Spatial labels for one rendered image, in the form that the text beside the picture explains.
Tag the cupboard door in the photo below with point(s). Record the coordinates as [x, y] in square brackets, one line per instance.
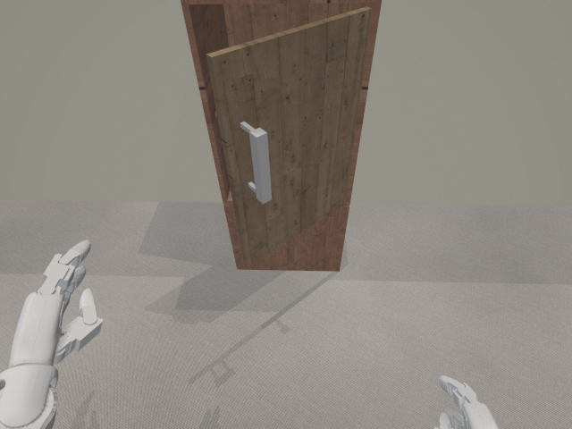
[302, 86]

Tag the robot right hand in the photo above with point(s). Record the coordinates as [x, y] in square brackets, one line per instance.
[475, 414]

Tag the left robot forearm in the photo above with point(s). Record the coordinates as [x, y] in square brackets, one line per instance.
[28, 399]

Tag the robot left hand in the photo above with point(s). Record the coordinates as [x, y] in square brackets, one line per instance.
[36, 339]

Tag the handle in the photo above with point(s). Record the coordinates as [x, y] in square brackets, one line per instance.
[260, 160]

